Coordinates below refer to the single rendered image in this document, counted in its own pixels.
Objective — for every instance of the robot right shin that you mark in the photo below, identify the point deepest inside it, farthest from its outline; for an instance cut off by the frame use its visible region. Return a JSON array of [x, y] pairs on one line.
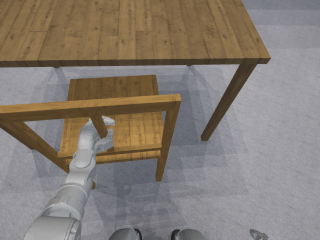
[[184, 228]]

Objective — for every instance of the chair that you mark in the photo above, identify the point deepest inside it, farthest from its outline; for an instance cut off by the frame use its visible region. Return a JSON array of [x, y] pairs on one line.
[[133, 102]]

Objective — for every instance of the robot left forearm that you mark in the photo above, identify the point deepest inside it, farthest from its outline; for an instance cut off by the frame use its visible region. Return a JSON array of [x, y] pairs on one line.
[[74, 192]]

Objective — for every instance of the table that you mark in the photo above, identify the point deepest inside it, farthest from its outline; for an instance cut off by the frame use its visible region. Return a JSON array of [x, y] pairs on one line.
[[90, 33]]

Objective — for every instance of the left robot hand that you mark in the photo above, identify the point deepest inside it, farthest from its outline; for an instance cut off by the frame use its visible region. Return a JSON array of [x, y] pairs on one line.
[[90, 139]]

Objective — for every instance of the robot left thigh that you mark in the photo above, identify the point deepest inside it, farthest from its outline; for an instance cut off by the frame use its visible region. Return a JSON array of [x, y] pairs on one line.
[[125, 234]]

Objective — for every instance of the right robot hand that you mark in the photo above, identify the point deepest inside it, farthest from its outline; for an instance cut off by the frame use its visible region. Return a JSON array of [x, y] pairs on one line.
[[258, 235]]

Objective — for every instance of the robot left upper arm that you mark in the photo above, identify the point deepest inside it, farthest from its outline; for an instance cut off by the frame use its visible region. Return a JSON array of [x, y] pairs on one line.
[[55, 228]]

